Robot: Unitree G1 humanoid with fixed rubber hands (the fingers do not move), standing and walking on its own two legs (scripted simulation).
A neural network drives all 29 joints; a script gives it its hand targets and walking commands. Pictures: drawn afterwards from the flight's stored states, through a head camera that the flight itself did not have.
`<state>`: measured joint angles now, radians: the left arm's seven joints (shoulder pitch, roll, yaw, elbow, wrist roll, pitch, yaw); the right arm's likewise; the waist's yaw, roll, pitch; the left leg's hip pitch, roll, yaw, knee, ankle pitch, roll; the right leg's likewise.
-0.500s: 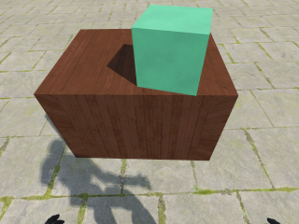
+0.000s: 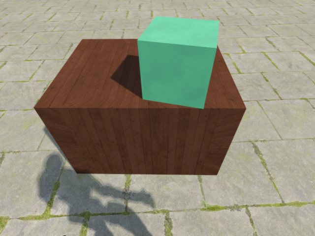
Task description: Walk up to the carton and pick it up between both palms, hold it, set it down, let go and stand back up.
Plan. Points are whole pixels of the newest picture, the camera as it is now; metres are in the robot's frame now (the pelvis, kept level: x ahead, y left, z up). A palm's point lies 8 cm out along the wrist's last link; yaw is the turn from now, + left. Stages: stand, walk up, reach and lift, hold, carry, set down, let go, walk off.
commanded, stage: walk up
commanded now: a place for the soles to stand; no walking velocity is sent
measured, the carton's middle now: (179, 61) +0.86 -0.05 +0.02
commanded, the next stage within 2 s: none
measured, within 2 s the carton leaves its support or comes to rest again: neither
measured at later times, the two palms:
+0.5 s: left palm out of the picture +0.13 +0.30 -0.08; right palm out of the picture +0.16 -0.38 -0.11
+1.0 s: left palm (92, 159) +0.39 +0.27 -0.09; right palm (303, 198) +0.28 -0.42 -0.12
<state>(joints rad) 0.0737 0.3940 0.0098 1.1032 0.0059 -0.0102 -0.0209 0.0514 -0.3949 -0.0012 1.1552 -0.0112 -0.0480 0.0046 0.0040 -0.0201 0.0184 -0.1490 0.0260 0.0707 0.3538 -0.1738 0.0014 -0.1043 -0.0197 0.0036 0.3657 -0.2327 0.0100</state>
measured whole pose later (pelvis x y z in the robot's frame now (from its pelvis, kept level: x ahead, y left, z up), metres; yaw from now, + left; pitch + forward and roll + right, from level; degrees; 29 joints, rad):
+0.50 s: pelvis +0.09 -0.05 -0.01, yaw +0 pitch -4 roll +0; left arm 0.31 0.46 0.10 0.87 0.01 -0.06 -0.04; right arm 0.25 -0.45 -0.07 0.96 -0.03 -0.03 0.07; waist 0.04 0.03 0.05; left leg -0.45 0.04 0.00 0.86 -0.34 0.00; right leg -0.17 -0.02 -0.07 0.50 -0.27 -0.02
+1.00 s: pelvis +0.26 -0.07 -0.04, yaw +0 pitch -3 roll +0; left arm 0.21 0.47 0.11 0.76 0.02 -0.08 -0.06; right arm 0.37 -0.49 -0.07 0.83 -0.02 -0.07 0.03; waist -0.05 0.02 0.08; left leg -0.26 0.06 0.01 0.86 -0.47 0.03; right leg -0.42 -0.04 -0.05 0.70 -0.21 -0.02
